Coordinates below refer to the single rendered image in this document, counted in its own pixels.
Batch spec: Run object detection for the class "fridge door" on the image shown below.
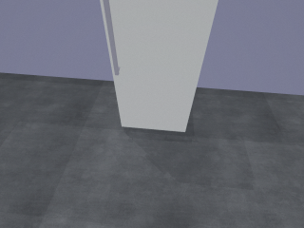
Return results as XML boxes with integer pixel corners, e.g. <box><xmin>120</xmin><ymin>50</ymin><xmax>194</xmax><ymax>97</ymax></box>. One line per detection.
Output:
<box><xmin>101</xmin><ymin>0</ymin><xmax>216</xmax><ymax>130</ymax></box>

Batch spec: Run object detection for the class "handle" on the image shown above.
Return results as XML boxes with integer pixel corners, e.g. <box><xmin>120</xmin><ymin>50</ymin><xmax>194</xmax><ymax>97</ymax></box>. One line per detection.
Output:
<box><xmin>103</xmin><ymin>0</ymin><xmax>120</xmax><ymax>76</ymax></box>

